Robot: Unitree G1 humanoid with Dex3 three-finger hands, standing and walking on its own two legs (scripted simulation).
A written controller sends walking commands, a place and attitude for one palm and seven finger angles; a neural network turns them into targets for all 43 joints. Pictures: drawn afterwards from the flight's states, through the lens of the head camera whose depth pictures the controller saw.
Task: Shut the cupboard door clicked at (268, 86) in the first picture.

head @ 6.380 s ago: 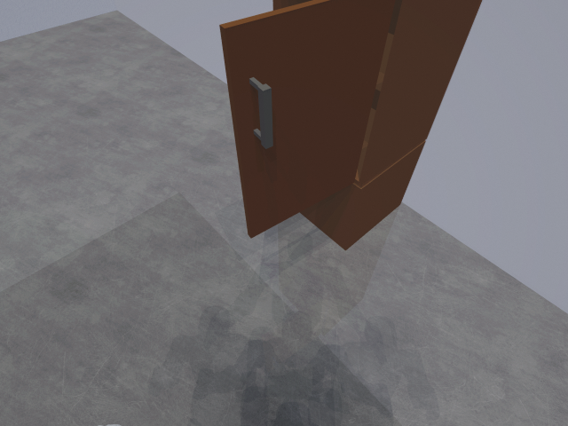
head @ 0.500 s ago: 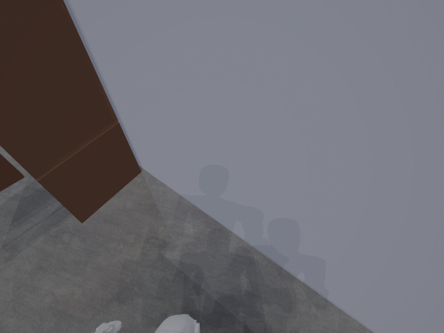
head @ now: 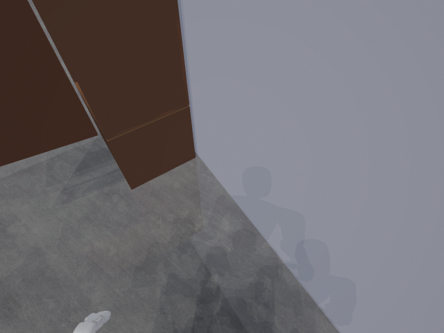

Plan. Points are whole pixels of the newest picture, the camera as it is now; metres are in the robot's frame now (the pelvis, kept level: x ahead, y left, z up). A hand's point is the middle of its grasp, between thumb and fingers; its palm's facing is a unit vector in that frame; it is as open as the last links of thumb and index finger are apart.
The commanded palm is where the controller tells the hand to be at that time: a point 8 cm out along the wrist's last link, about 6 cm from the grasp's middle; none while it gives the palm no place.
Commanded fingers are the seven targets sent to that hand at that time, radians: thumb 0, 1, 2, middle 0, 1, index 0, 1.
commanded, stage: turn to face it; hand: left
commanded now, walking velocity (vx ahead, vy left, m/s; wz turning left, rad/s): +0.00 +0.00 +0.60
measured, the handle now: out of the picture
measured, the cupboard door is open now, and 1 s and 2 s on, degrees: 83 83 83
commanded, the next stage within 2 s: take the last steps up to it in 0.74 s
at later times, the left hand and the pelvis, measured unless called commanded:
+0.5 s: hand out of the picture +0.01 +0.23 -0.18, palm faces +0.33 -0.92 -0.23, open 7.4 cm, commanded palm none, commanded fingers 0.00 0.90 0.90 -0.20 -0.30 -0.20 -0.30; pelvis +0.02 +0.01 +0.00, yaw +18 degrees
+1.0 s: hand out of the picture -0.01 +0.17 -0.16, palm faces +0.50 -0.84 -0.22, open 7.3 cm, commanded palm none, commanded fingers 0.00 0.90 0.90 -0.20 -0.30 -0.20 -0.30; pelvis +0.05 -0.01 +0.01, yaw +29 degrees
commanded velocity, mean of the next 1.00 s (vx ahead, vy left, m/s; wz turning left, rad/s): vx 0.05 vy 0.03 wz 0.38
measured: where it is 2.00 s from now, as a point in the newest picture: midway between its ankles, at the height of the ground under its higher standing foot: (161, 313)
